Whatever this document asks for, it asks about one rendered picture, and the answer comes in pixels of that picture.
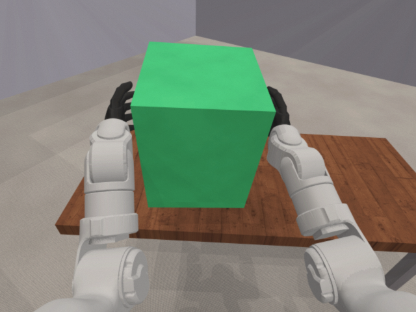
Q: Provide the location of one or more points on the carton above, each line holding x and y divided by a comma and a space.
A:
202, 115

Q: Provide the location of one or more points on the robot right upper arm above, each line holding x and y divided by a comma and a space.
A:
345, 273

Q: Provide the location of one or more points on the robot left upper arm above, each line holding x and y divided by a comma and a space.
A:
106, 280

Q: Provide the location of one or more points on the robot left hand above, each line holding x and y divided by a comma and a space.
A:
118, 107

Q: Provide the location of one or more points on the robot right hand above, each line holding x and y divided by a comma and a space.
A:
281, 116

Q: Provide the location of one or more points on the right robot forearm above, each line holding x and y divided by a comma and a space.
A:
321, 213

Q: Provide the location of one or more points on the left robot forearm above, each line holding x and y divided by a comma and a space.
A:
109, 182

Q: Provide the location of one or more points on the table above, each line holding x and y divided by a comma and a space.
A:
368, 173

